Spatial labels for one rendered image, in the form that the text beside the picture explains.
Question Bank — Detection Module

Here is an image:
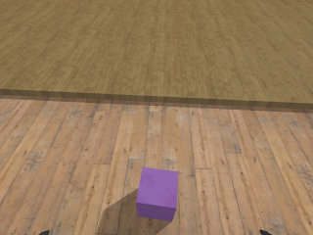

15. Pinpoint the carton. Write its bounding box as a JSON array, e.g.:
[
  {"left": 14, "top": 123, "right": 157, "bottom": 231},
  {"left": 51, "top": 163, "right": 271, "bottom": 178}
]
[{"left": 136, "top": 166, "right": 179, "bottom": 221}]

